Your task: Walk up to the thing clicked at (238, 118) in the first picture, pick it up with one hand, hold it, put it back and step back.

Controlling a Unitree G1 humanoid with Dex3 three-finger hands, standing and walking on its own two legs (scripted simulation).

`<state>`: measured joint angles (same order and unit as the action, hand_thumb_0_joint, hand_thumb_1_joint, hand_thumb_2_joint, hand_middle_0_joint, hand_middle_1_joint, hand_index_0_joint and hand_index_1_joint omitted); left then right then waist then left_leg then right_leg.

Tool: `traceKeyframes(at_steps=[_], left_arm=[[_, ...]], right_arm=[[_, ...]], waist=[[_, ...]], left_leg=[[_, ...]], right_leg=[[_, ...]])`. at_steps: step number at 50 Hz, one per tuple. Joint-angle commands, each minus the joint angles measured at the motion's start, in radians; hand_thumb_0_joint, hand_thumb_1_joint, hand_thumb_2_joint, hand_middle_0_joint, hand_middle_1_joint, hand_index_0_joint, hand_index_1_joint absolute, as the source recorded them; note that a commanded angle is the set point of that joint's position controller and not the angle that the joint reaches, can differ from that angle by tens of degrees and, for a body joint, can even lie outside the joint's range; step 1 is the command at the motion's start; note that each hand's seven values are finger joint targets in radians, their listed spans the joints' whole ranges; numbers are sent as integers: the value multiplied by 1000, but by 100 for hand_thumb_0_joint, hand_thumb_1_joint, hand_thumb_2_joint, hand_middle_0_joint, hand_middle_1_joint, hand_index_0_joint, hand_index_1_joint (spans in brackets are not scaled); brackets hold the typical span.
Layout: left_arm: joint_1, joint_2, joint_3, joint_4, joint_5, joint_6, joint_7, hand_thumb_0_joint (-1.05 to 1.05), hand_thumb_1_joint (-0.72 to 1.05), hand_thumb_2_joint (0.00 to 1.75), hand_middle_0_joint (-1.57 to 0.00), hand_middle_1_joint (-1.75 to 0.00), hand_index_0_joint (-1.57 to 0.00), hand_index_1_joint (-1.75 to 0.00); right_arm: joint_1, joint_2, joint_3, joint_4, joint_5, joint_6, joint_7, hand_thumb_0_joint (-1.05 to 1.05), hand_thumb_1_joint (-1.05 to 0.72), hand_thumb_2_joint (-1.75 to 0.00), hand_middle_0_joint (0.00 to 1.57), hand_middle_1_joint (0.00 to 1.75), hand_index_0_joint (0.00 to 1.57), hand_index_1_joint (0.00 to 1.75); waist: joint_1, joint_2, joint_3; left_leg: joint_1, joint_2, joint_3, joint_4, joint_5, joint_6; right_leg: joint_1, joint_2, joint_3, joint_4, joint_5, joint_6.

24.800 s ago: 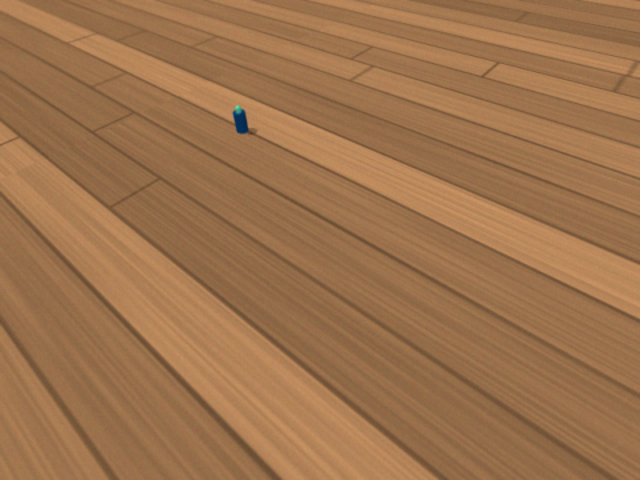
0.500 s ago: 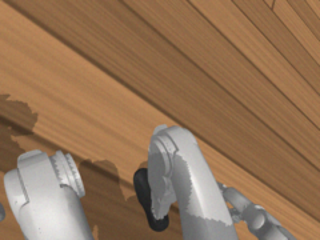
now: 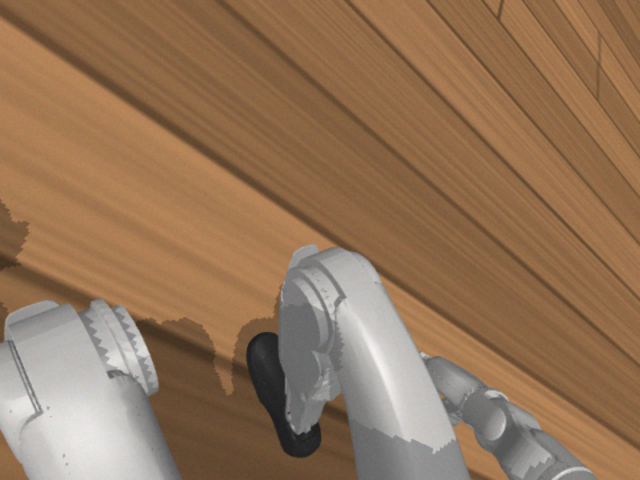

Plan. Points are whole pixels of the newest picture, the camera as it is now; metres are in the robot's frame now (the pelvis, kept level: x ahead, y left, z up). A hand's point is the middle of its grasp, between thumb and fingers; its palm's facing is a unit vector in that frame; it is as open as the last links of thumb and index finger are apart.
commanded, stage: lower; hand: left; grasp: from the side
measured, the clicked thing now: out of the picture +0.45 +0.34 -0.19
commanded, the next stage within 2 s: loosen in 0.18 s
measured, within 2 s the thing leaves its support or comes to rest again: rests again in 0.18 s
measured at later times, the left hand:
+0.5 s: hand out of the picture +0.44 +0.33 -0.17, palm faces +0.46 -0.89 +0.00, open 8.3 cm
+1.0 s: hand out of the picture +0.45 +0.34 -0.16, palm faces +0.48 -0.88 +0.02, open 16.6 cm
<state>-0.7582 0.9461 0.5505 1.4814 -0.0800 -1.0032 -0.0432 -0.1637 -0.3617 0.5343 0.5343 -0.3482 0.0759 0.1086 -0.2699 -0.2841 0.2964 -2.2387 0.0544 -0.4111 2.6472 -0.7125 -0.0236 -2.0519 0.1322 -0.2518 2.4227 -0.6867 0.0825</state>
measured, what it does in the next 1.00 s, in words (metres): stands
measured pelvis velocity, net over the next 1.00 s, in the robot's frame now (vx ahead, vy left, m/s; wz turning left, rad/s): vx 0.00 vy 0.00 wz -0.02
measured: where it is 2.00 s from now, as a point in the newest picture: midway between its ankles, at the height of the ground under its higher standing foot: (214, 457)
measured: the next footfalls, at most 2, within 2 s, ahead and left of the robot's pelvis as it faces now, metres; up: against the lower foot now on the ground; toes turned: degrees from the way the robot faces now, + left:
none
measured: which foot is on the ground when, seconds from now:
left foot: down 0.00-1.00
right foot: down 0.00-1.00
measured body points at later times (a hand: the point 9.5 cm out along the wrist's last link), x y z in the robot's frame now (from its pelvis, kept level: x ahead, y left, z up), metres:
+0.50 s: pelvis +0.00 +0.00 +0.00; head +0.23 +0.20 +0.32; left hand +0.41 +0.38 -0.17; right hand +0.17 -0.24 -0.03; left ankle +0.08 +0.13 -0.25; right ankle +0.13 -0.12 -0.25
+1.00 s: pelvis +0.00 +0.00 +0.00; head +0.23 +0.21 +0.32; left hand +0.42 +0.39 -0.16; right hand +0.17 -0.23 -0.03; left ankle +0.08 +0.13 -0.25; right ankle +0.13 -0.12 -0.25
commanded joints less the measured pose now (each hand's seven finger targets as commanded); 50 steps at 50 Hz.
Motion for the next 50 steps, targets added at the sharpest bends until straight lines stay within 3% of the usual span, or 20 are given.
traceKeyframes(at_steps=[1,4,11,14,15,16,22,26,34,40,44,47,50], left_arm=[[-220,171,-14,-131,-8,-78,5,0,27,112,-116,-126,-119,-124],[-220,169,-32,-141,5,-84,3,0,29,114,-118,-128,-120,-126],[-212,191,3,-125,-18,-96,28,0,25,113,-115,-126,-118,-124],[-213,188,-10,-113,-14,-103,35,0,27,113,-116,-125,-118,-124],[-203,188,-8,-117,-10,-104,34,0,24,105,-120,-123,-123,-121],[-211,186,-24,-127,-3,-108,31,0,18,97,-113,-115,-117,-113],[-207,189,-8,-131,-17,-122,29,0,-3,50,-85,-75,-88,-71],[-198,185,-10,-112,-19,-115,27,0,-31,30,-56,-47,-57,-45],[-205,185,-16,-103,-18,-107,22,0,-46,17,-41,-31,-42,-29],[-209,175,-21,-112,-17,-112,25,0,-49,11,-20,-15,-21,-14],[-212,231,7,-157,-26,-122,15,0,-48,5,-10,-6,-11,-5],[-225,328,60,-237,-14,-109,12,0,-51,2,-7,-3,-8,-1],[-212,387,116,-310,-13,-73,-8,0,-57,2,-7,-3,-8,-2]], right_arm=[[47,-356,-108,-12,-10,16,-16,0,-91,-90,20,30,20,30],[38,-359,-104,-12,-14,16,-19,0,-90,-90,20,30,20,30],[30,-367,-94,-18,-16,19,-19,0,-90,-90,20,30,20,30],[21,-362,-88,-19,-16,19,-20,0,-90,-90,20,30,20,30],[20,-360,-89,-21,-19,19,-20,0,-91,-90,20,30,20,30],[16,-358,-87,-15,-21,17,-20,0,-92,-89,20,30,20,30],[19,-369,-91,-12,-19,16,-22,0,-92,-89,20,30,20,30],[15,-364,-87,-16,-18,17,-23,0,-92,-90,20,30,20,30],[18,-363,-89,-19,-15,20,-22,0,-93,-90,20,30,20,30],[17,-362,-87,-17,-16,20,-22,0,-91,-90,20,30,20,30],[16,-364,-85,-18,-13,21,-27,0,-91,-90,20,30,20,30],[28,-369,-92,-17,-10,30,-32,0,-91,-90,20,30,20,30],[47,-372,-111,-20,0,41,-38,0,-92,-90,20,30,20,30]], waist=[[-119,595,-558],[-125,610,-550],[-119,603,-539],[-129,591,-526],[-124,584,-537],[-130,603,-528],[-131,624,-529],[-127,603,-527],[-132,589,-521],[-134,602,-528],[-113,621,-547],[-89,691,-570],[-63,750,-610]], left_leg=[[431,67,103,-304,158,0],[454,73,90,-313,172,-6],[444,73,90,-308,168,-3],[423,71,91,-303,148,2],[427,72,92,-299,145,3],[424,71,93,-302,140,2],[454,76,80,-317,154,-5],[442,76,83,-312,155,-1],[434,74,84,-311,144,3],[449,77,74,-317,165,-2],[446,77,86,-308,175,1],[478,83,93,-327,195,-5],[517,86,102,-348,204,-11]], right_leg=[[257,23,-113,-188,238,-83],[247,24,-123,-175,245,-83],[260,28,-121,-188,244,-84],[262,30,-124,-193,234,-83],[266,32,-122,-197,234,-82],[262,31,-122,-194,231,-83],[254,30,-131,-181,240,-85],[259,33,-128,-190,242,-85],[255,35,-131,-197,232,-86],[255,34,-134,-188,247,-87],[269,35,-124,-188,254,-87],[268,31,-114,-178,258,-91],[257,28,-102,-171,251,-97]])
